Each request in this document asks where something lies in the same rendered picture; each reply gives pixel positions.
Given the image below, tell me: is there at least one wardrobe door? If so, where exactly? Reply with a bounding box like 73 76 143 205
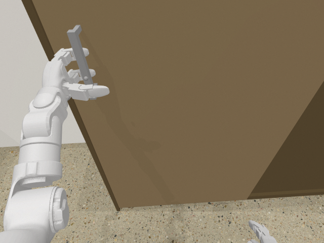
251 81 324 193
32 0 324 208

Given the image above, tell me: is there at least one robot left upper arm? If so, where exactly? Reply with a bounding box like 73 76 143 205
0 186 69 243

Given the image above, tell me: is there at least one left robot hand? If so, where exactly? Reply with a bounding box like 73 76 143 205
42 48 109 101

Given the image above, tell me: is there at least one handle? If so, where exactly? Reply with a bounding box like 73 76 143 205
67 25 98 100

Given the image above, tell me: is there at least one robot left forearm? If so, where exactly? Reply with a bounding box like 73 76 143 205
3 87 68 231

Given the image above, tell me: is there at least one right robot hand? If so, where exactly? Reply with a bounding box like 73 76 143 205
247 220 277 243

